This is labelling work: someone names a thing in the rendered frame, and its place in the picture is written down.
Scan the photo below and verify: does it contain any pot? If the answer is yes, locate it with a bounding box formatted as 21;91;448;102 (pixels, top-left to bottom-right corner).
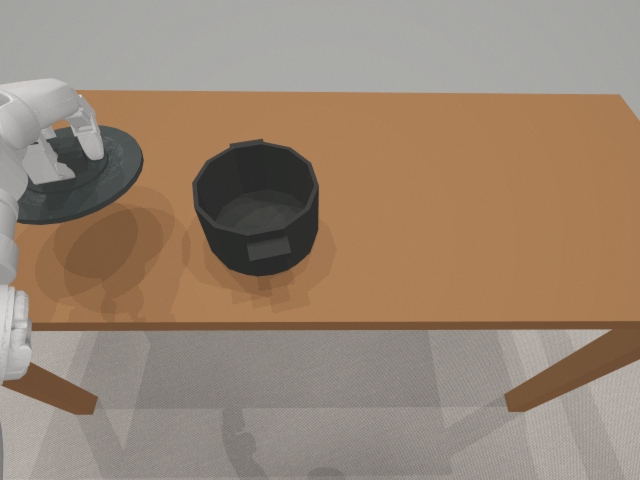
192;139;319;277

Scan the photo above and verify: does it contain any robot left hand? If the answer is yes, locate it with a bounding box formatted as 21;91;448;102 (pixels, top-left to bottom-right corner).
0;78;104;185

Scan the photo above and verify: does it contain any left robot forearm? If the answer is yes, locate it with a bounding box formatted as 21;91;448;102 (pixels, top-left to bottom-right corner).
0;89;40;285

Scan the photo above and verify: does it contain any lid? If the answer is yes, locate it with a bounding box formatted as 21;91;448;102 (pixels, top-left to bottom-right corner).
17;125;144;225

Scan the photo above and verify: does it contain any table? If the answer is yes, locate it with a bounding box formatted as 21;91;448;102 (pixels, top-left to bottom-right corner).
2;90;640;415

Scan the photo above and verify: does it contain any knob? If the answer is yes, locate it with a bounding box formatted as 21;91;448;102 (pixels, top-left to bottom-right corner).
31;133;88;170

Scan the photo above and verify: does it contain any left robot upper arm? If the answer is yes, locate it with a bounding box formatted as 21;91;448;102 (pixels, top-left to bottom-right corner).
0;285;32;480

